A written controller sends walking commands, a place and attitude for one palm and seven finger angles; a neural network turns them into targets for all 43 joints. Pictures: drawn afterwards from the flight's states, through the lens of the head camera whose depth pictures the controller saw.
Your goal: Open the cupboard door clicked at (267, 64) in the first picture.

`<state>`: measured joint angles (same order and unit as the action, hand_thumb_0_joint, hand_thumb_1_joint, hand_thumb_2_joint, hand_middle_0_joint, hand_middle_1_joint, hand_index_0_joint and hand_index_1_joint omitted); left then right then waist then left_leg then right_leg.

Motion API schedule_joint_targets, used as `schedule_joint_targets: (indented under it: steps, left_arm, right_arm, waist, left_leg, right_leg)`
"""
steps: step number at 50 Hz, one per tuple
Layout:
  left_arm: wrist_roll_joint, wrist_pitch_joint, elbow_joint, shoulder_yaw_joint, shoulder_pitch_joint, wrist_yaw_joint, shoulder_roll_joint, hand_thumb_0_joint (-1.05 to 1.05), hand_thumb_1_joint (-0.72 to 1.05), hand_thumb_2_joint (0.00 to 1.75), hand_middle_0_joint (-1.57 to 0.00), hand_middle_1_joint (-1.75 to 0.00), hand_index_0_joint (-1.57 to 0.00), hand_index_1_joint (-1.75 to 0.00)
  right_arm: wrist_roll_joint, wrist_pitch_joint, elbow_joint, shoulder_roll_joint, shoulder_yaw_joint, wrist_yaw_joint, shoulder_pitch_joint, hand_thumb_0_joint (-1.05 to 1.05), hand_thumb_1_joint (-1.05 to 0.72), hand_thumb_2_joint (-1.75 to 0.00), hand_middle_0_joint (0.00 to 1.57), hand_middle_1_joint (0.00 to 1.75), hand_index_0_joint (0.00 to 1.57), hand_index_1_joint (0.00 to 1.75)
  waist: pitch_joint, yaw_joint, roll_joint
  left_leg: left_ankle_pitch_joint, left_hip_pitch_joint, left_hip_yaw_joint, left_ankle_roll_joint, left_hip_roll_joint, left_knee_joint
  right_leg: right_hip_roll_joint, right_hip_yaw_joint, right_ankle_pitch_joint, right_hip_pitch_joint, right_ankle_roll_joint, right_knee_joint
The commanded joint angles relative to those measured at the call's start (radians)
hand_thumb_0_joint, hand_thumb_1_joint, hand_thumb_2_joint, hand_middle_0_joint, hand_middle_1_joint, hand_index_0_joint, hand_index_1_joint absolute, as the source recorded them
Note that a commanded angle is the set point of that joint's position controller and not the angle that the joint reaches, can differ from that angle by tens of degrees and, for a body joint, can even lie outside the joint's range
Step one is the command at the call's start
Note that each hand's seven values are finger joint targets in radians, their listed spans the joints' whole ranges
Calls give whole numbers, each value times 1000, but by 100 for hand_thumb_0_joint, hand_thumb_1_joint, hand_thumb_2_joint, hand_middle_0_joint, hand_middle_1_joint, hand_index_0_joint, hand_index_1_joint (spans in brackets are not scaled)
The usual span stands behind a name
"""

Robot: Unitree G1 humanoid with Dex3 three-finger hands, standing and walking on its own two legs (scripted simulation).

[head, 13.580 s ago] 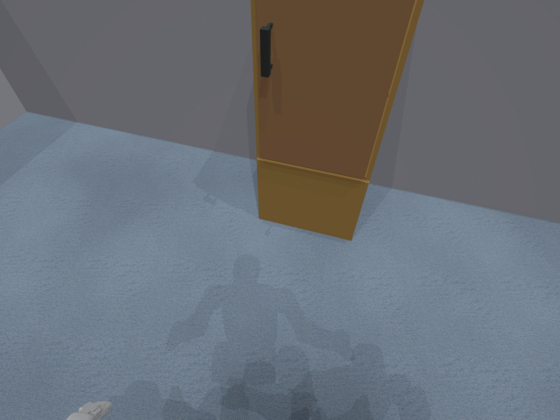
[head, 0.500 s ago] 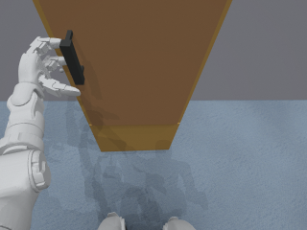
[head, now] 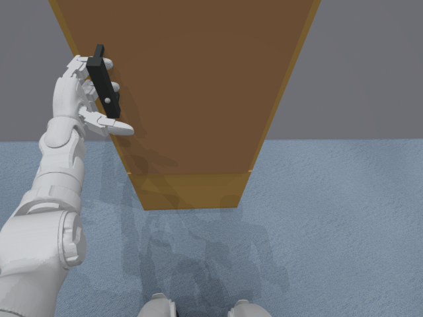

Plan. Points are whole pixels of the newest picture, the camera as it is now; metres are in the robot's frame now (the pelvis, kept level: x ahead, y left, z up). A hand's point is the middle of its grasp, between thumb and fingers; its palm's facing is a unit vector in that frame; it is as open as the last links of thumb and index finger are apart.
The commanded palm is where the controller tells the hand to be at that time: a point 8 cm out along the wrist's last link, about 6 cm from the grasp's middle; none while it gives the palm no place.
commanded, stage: slide the fingers in behind the handle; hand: left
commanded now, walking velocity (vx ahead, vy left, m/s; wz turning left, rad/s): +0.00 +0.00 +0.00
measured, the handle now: (107, 83) +0.54 +0.18 +0.10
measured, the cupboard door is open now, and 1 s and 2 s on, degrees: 0 0 22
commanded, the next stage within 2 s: close the thumb around the handle in 0.46 s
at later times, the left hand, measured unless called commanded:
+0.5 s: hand (113, 99) +0.49 +0.16 +0.11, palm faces +0.00 -1.00 -0.01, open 13.9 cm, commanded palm +0.47 +0.21 +0.10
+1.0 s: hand (112, 99) +0.49 +0.16 +0.11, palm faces +0.00 -1.00 -0.01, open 8.7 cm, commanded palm +0.47 +0.21 +0.10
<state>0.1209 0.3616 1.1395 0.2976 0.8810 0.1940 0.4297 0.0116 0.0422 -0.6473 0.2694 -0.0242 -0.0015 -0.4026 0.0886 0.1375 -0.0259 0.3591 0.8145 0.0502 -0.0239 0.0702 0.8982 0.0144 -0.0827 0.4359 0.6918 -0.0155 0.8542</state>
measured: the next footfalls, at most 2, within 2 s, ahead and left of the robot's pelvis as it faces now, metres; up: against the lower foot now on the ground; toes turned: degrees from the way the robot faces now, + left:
none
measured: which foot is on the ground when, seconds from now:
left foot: down 0.00-1.00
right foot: down 0.00-1.00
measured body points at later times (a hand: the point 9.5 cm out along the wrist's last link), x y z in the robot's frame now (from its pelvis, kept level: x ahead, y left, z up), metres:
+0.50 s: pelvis +0.00 -0.01 +0.00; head +0.09 +0.00 +0.44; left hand +0.49 +0.21 +0.11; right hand +0.01 -0.28 -0.11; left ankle +0.04 +0.10 -0.69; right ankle -0.02 -0.11 -0.69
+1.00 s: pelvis +0.00 -0.01 +0.00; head +0.09 +0.00 +0.44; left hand +0.49 +0.21 +0.11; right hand +0.02 -0.27 -0.11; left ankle +0.04 +0.10 -0.69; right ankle -0.02 -0.11 -0.69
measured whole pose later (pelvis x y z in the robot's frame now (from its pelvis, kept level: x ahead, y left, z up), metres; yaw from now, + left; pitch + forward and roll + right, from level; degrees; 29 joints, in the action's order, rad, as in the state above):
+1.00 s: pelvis +0.00 -0.01 +0.00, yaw +0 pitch +15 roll -2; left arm 0.13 0.37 1.13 0.31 0.87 0.19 0.42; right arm 0.02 0.05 -0.64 0.27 -0.02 0.00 -0.39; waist 0.09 0.14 -0.03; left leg 0.36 0.80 0.05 -0.02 0.07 0.89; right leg 0.02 -0.08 0.44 0.68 -0.02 0.85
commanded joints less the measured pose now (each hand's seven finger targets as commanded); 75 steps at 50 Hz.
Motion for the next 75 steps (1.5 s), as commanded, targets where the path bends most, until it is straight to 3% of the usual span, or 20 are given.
schedule_joint_targets:
  steps: [1, 3, 9, 11, 14, 21, 23, 27, 28, 31, 33, 37, 41, 42, 47, 51, 53, 58, 68, 75]
  left_arm:
    - [9, 63, -194, 6, 532, -14, 167, 0, -50, 30, -30, -120, -30, -120]
    - [5, 69, -223, 40, 531, -26, 202, 0, -50, 30, -30, -120, -30, -120]
    - [-6, 77, -202, 13, 523, -26, 188, 0, -50, 30, -30, -120, -30, -120]
    - [0, 79, -196, 70, 493, -27, 251, 0, -50, 30, -30, -120, -30, -120]
    - [2, 80, -202, 29, 510, -15, 206, 0, -50, 30, -30, -120, -30, -120]
    - [12, 77, -208, 39, 468, -6, 208, 0, -50, 30, -30, -120, -30, -120]
    - [10, 68, -191, 70, 442, -5, 249, 0, -50, 30, -30, -120, -30, -120]
    - [15, 76, -233, 41, 437, 1, 207, 0, -50, 30, -30, -120, -30, -120]
    - [16, 72, -215, 54, 426, 1, 222, 0, -50, 30, -30, -120, -30, -120]
    - [17, 66, -207, 36, 451, 2, 205, 0, -33, 37, -31, -122, -31, -122]
    - [15, 66, -220, 59, 464, -1, 237, 0, -22, 42, -32, -123, -32, -123]
    - [19, 80, -238, 48, 431, 5, 214, 0, 0, 52, -34, -125, -34, -125]
    - [20, 66, -200, 45, 456, 5, 218, 0, 23, 61, -35, -128, -35, -128]
    - [17, 64, -201, 60, 464, 3, 241, 0, 28, 64, -36, -128, -36, -128]
    - [15, 83, -235, 28, 480, 0, 194, 0, 56, 76, -38, -131, -38, -131]
    - [15, 69, -187, 37, 450, -6, 199, 0, 79, 85, -39, -134, -39, -134]
    - [7, 58, -178, 28, 462, -14, 191, 0, 90, 90, -40, -135, -40, -135]
    - [1, 82, -224, 43, 498, -30, 207, 0, 90, 90, -40, -135, -40, -135]
    - [-12, 81, -212, 24, 488, -37, 188, 0, 90, 90, -40, -135, -40, -135]
    - [16, 70, -282, 25, 307, -17, 155, 0, 90, 90, -40, -135, -40, -135]
  right_arm:
    - [0, -21, 48, 173, 68, 16, -128, 0, -90, -90, 20, 30, 20, 30]
    - [-3, -24, 50, 173, 71, 15, -128, 0, -90, -90, 20, 30, 20, 30]
    - [2, -24, 52, 168, 66, 14, -120, 0, -90, -90, 20, 30, 20, 30]
    - [0, -22, 57, 175, 66, 19, -125, 0, -90, -90, 20, 30, 20, 30]
    - [4, -24, 57, 168, 64, 19, -118, 0, -90, -90, 20, 30, 20, 30]
    - [3, -21, 67, 167, 63, 20, -120, 0, -90, -90, 20, 30, 20, 30]
    - [6, -16, 67, 172, 66, 22, -117, 0, -90, -90, 20, 30, 20, 30]
    - [7, -16, 73, 164, 67, 19, -112, 0, -90, -90, 20, 30, 20, 30]
    - [8, -14, 71, 166, 68, 20, -112, 0, -90, -90, 20, 30, 20, 30]
    - [7, -11, 71, 166, 65, 22, -115, 0, -90, -90, 20, 30, 20, 30]
    - [7, -11, 68, 171, 68, 24, -114, 0, -90, -90, 20, 30, 20, 30]
    - [8, -14, 71, 164, 67, 20, -105, 0, -90, -90, 20, 30, 20, 30]
    - [8, -12, 67, 170, 65, 24, -108, 0, -90, -90, 20, 30, 20, 30]
    - [9, -12, 65, 173, 66, 26, -109, 0, -90, -90, 20, 30, 20, 30]
    - [4, -17, 62, 166, 67, 21, -109, 0, -90, -90, 20, 30, 20, 30]
    - [3, -13, 61, 171, 66, 20, -116, 0, -90, -90, 20, 30, 20, 30]
    - [4, -11, 64, 171, 66, 20, -111, 0, -90, -90, 20, 30, 20, 30]
    - [-1, -15, 57, 169, 70, 18, -120, 0, -90, -90, 20, 30, 20, 30]
    - [-2, -11, 56, 168, 72, 16, -124, 0, -90, -90, 20, 30, 20, 30]
    - [6, -6, 98, 159, 74, 10, -96, 0, -90, -90, 20, 30, 20, 30]
  waist:
    - [376, 43, -61]
    - [448, 24, -86]
    - [399, 35, -74]
    - [418, 20, -43]
    - [404, 30, -60]
    - [409, 19, -62]
    - [405, 13, -47]
    - [441, 10, -66]
    - [409, 10, -50]
    - [377, 22, -36]
    - [400, 20, -39]
    - [431, 8, -68]
    - [374, 23, -46]
    - [393, 23, -36]
    - [437, 19, -95]
    - [393, 22, -33]
    - [379, 26, -45]
    - [437, 19, -78]
    - [421, 26, -73]
    - [447, -24, -52]
  left_leg:
    - [-244, -448, -104, -12, -43, -81]
    - [-282, -471, -98, -9, -44, -76]
    - [-245, -435, -88, -13, -47, -80]
    - [-250, -412, -84, -17, -51, -78]
    - [-238, -422, -82, -15, -50, -81]
    - [-262, -409, -74, -19, -56, -80]
    - [-257, -393, -69, -19, -54, -80]
    - [-289, -427, -66, -19, -57, -78]
    - [-275, -408, -63, -20, -55, -77]
    - [-257, -388, -68, -22, -58, -82]
    - [-258, -398, -68, -21, -55, -83]
    - [-300, -434, -65, -17, -56, -75]
    - [-249, -399, -69, -20, -56, -80]
    - [-258, -402, -73, -20, -53, -82]
    - [-305, -461, -84, -11, -49, -74]
    - [-280, -413, -83, -16, -52, -76]
    - [-262, -415, -82, -14, -49, -81]
    - [-300, -454, -90, -10, -47, -71]
    - [-286, -450, -89, -9, -45, -72]
    - [-317, -443, -63, -13, -54, -84]
  right_leg:
    - [51, 39, -264, 36, 1, -122]
    - [48, 45, -302, 5, 1, -113]
    - [48, 52, -294, 1, 4, -124]
    - [48, 56, -314, -44, 4, -120]
    - [48, 56, -302, -22, 6, -126]
    - [47, 58, -343, -59, 5, -123]
    - [45, 64, -348, -65, 8, -127]
    - [45, 64, -380, -76, 8, -123]
    - [45, 65, -375, -74, 9, -130]
    - [46, 62, -357, -67, 8, -130]
    - [43, 66, -357, -68, 11, -130]
    - [45, 63, -388, -72, 7, -123]
    - [46, 62, -340, -51, 7, -132]
    - [43, 64, -349, -55, 9, -128]
    - [46, 53, -352, -24, 3, -111]
    - [48, 51, -340, -35, 5, -116]
    - [46, 52, -321, -12, 7, -121]
    - [47, 51, -335, -14, 3, -109]
    - [49, 48, -322, 1, 3, -112]
    - [49, 51, -391, -89, 2, -114]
